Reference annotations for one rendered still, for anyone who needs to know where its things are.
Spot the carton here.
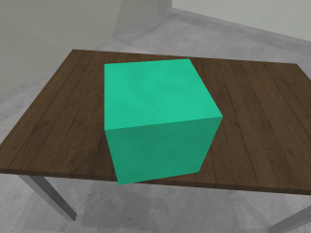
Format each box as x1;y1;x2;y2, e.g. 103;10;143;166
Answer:
104;58;223;185

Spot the table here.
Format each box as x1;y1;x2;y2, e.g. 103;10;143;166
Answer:
0;49;311;233

